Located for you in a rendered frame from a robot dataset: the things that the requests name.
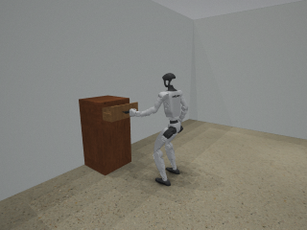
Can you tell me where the robot right forearm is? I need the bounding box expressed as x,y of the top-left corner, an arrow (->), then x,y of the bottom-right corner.
177,109 -> 188,123

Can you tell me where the humanoid robot torso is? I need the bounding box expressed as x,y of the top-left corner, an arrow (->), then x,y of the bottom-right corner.
163,89 -> 181,134

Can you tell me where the drawer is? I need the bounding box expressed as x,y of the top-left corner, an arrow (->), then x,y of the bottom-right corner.
102,102 -> 138,123

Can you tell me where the robot left hand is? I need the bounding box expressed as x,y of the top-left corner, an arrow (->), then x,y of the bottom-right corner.
129,108 -> 136,117

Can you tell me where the robot left upper arm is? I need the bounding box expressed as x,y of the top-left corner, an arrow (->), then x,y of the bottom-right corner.
152,91 -> 169,114

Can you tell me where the cabinet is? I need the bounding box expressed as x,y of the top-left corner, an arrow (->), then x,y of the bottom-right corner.
79,95 -> 131,175

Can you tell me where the robot right upper arm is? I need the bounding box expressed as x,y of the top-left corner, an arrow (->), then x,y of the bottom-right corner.
178,90 -> 188,111

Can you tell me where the robot left forearm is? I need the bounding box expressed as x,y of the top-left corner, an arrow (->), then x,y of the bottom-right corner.
134,107 -> 154,117

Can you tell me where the left robot foot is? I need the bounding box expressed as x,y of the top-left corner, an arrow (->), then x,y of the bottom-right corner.
155,177 -> 171,187

